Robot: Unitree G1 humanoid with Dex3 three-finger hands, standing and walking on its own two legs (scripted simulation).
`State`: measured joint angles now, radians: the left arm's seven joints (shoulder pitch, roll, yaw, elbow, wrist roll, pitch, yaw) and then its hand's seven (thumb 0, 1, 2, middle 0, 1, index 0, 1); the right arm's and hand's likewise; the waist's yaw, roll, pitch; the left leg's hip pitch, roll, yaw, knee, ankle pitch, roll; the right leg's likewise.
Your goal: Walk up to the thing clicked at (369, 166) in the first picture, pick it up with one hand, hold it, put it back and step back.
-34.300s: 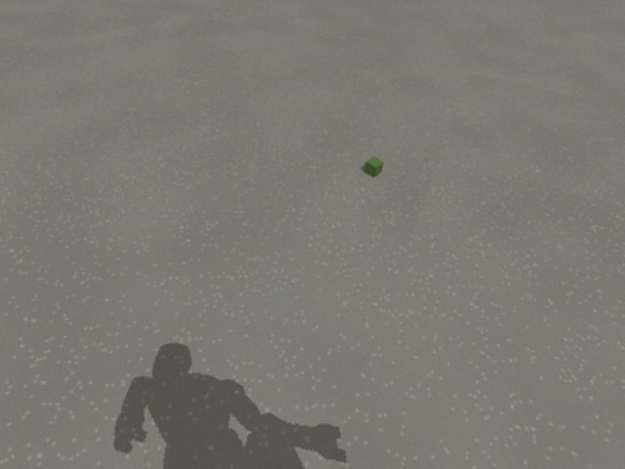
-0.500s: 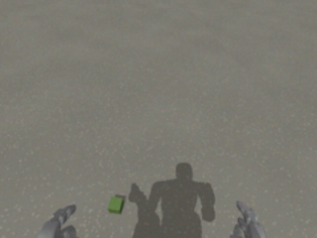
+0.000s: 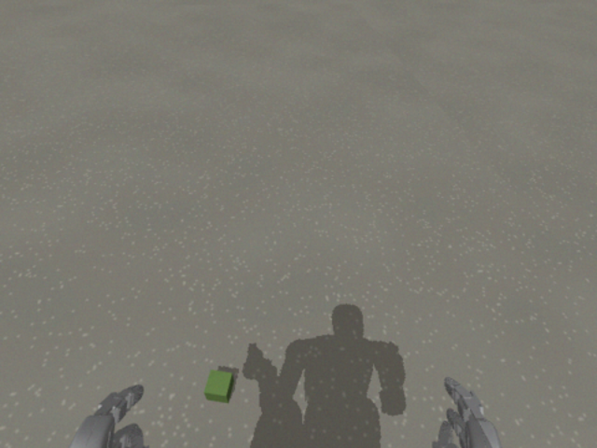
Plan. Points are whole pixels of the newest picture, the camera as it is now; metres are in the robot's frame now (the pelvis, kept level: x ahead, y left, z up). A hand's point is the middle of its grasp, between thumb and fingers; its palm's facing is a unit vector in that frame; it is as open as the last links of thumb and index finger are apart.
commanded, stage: home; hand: left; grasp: from above
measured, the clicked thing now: (219, 386) +0.45 +0.20 -0.68
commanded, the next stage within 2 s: stand in 0.62 s
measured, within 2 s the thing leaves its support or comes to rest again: neither
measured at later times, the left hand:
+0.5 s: hand out of the picture +0.17 +0.18 -0.05, palm faces +0.04 -0.98 -0.20, open 7.4 cm
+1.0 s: hand out of the picture +0.11 +0.24 -0.10, palm faces +0.03 -0.94 -0.33, open 7.4 cm
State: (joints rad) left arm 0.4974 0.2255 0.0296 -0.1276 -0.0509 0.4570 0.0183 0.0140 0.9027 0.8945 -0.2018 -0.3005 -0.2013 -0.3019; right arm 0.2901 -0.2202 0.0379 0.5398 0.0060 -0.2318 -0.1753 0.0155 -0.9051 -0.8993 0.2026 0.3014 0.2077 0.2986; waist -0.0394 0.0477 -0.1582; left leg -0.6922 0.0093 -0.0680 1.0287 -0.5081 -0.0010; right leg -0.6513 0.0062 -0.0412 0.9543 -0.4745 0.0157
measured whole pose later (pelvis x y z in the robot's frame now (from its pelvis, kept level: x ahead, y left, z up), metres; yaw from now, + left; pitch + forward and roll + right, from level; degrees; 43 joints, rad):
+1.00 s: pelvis -0.01 +0.01 +0.03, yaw +0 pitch +0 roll +0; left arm 0.21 0.29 0.05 0.72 0.05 0.07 0.04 0.01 0.90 0.89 -0.20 -0.30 -0.20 -0.30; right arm 0.19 -0.29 -0.04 0.87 -0.06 -0.04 -0.01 0.01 -0.91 -0.90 0.20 0.30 0.21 0.30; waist 0.02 -0.02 0.03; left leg -0.37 -0.03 -0.03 0.75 -0.38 0.02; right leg -0.36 -0.04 0.00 0.74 -0.38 0.03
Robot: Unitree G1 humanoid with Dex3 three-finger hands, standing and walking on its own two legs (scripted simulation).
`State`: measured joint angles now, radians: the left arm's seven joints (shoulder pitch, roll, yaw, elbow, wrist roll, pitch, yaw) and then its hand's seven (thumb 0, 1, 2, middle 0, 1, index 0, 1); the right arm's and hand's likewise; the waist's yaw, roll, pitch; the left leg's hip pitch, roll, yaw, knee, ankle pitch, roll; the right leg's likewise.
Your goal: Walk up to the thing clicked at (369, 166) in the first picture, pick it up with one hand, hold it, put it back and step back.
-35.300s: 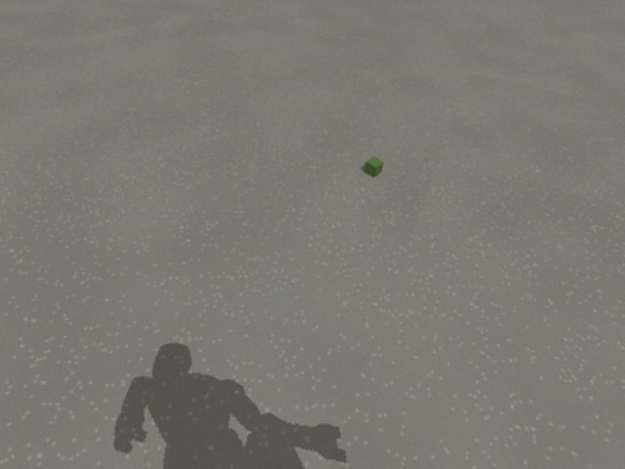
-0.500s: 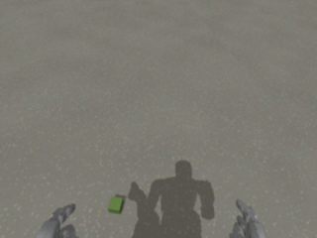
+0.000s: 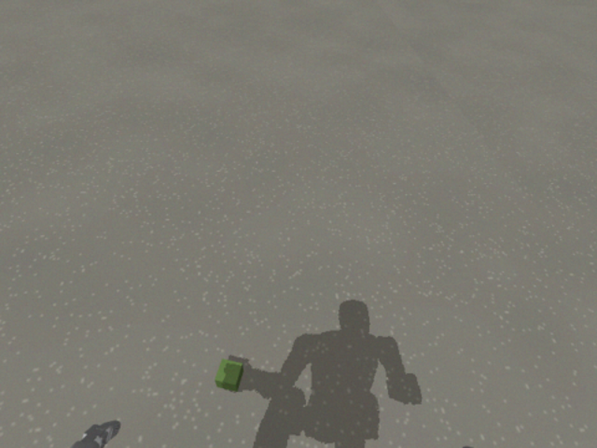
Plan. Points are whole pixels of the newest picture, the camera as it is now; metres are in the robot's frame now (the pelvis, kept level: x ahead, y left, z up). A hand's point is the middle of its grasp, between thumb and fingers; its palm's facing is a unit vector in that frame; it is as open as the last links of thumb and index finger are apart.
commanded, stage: stand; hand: left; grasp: from above
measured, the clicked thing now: (229, 375) +0.46 +0.19 -0.71
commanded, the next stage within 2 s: none
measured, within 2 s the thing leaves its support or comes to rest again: neither
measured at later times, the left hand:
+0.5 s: hand out of the picture +0.03 +0.24 -0.14, palm faces +0.05 -0.95 -0.32, open 7.4 cm
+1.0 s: hand out of the picture +0.06 +0.22 -0.13, palm faces +0.03 -0.95 -0.32, open 7.4 cm
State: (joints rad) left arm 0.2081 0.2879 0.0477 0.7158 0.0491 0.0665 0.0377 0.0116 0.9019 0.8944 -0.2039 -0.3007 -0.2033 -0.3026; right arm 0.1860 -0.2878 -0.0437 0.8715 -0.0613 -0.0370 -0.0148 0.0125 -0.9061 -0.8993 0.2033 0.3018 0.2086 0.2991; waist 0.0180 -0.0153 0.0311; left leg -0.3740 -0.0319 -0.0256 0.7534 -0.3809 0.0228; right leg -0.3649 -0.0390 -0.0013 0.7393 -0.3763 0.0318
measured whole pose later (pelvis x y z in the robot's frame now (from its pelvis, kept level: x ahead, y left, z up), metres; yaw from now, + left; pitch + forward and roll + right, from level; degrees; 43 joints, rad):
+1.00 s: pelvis +0.01 -0.02 +0.03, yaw +1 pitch -4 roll +0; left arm 0.12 0.28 0.04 1.16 0.02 0.00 0.02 0.01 0.90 0.89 -0.20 -0.30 -0.20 -0.30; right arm 0.14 -0.31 -0.02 1.13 -0.02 0.00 -0.02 0.01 -0.91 -0.90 0.20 0.30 0.21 0.30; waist 0.00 0.02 0.07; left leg -0.10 -0.01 -0.05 0.36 -0.19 -0.01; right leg -0.09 -0.02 -0.03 0.35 -0.19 0.01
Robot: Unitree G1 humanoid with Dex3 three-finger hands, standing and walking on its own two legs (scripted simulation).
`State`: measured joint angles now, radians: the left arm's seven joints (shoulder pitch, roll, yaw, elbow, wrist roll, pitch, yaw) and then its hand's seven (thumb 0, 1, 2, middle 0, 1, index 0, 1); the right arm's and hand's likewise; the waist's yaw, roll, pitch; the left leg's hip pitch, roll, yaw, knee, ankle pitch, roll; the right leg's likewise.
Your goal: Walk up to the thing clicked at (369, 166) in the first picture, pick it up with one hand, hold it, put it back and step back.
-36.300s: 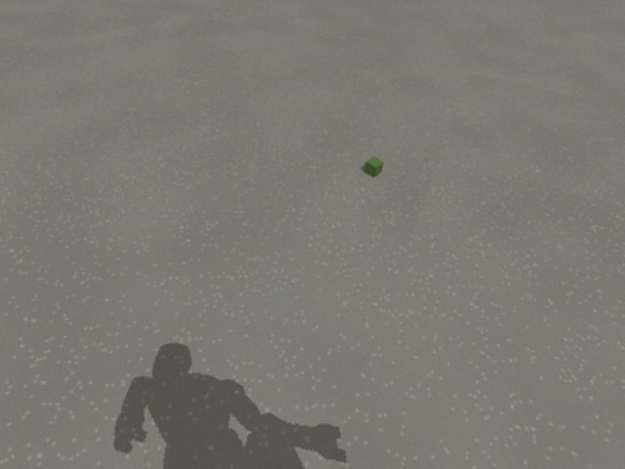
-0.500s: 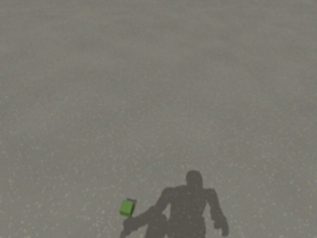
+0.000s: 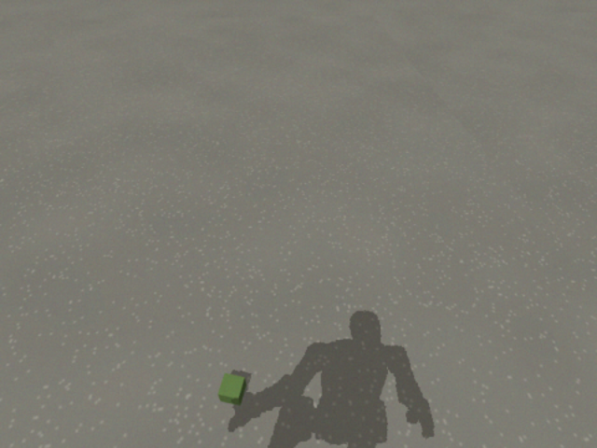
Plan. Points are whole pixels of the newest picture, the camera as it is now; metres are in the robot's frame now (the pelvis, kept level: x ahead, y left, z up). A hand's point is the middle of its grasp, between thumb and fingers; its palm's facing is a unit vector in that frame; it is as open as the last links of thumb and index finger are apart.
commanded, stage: stand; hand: left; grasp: from above
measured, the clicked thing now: (232, 389) +0.46 +0.20 -0.75
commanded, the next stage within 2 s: step back in 1.24 s
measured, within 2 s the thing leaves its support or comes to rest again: neither
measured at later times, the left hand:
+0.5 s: hand out of the picture +0.08 +0.24 -0.16, palm faces +0.00 -0.94 -0.34, open 7.4 cm
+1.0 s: hand out of the picture +0.09 +0.24 -0.16, palm faces -0.01 -0.94 -0.34, open 7.4 cm
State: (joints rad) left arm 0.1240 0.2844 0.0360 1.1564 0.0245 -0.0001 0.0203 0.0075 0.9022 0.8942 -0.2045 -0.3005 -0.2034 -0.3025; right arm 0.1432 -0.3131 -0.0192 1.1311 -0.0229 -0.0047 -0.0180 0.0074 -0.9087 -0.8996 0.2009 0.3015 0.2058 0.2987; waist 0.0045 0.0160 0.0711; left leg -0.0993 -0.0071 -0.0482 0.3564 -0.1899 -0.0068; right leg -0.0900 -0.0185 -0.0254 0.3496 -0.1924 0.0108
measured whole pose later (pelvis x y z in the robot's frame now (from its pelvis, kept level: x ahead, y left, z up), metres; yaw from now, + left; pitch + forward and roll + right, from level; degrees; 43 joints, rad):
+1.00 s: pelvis +0.01 -0.01 +0.00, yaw -1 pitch -3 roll +0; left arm 0.10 0.32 0.02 1.15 0.02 -0.01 0.01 0.01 0.90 0.89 -0.20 -0.30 -0.20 -0.30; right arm 0.12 -0.33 -0.01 1.14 -0.02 -0.01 -0.01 0.01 -0.91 -0.90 0.20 0.30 0.21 0.30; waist 0.00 0.01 0.06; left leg -0.09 0.01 -0.04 0.31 -0.18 -0.02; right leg -0.09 0.00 -0.02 0.33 -0.19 0.00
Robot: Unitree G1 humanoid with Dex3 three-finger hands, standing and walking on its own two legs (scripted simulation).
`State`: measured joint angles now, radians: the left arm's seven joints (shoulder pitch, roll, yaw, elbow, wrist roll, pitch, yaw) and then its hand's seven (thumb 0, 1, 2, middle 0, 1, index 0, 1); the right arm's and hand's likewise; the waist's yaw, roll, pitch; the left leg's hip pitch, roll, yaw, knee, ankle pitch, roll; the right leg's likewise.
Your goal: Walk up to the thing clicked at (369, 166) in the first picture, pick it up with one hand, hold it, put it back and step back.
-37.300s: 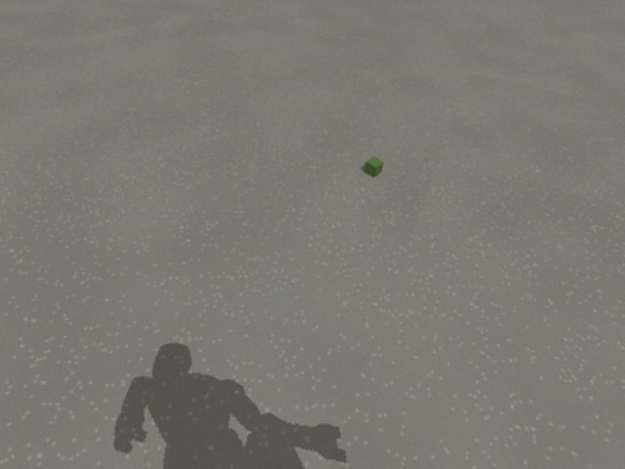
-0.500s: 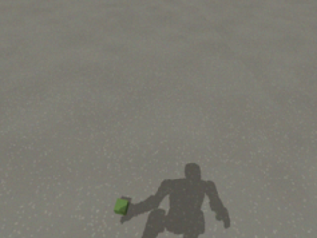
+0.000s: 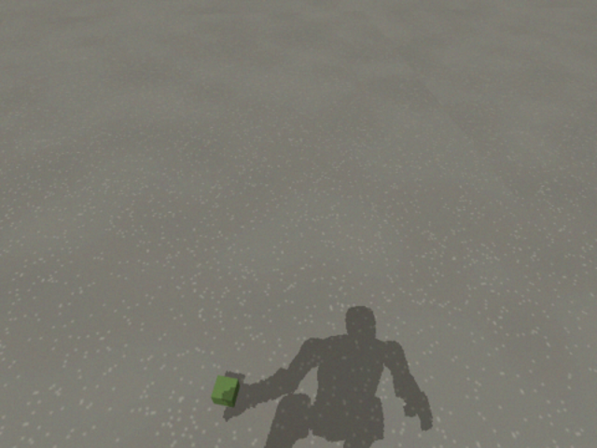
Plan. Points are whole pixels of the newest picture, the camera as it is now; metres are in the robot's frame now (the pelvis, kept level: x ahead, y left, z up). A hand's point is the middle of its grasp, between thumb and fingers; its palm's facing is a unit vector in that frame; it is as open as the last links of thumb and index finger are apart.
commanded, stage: stand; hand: left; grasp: from above
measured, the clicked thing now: (225, 391) +0.44 +0.22 -0.75
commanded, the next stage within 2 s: step back in 0.24 s
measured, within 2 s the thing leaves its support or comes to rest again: neither
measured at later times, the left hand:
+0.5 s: hand out of the picture +0.09 +0.29 -0.17, palm faces -0.03 -0.92 -0.39, open 7.4 cm
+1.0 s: hand out of the picture -0.01 +0.30 -0.17, palm faces -0.12 -0.91 -0.39, open 7.4 cm
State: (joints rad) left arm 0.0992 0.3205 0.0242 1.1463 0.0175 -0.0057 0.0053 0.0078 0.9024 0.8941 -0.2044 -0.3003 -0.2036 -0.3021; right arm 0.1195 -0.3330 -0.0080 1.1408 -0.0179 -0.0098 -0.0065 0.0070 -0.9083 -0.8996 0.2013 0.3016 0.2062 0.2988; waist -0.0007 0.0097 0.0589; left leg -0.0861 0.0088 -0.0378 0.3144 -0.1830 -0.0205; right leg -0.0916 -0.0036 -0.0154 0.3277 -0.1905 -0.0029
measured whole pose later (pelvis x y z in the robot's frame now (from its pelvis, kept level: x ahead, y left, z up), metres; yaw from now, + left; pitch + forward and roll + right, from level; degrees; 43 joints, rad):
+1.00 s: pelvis -0.14 +0.05 -0.03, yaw -5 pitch -3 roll -2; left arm 0.14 0.36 0.08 0.87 0.03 0.04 0.00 0.01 0.90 0.89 -0.20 -0.30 -0.20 -0.30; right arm 0.11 -0.38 -0.04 0.88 -0.01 0.04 -0.01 0.01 -0.90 -0.90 0.20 0.30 0.21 0.30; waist -0.03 0.04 0.20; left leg -0.40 0.02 0.02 0.74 -0.34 0.03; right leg -0.24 0.06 0.04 0.66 -0.36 -0.02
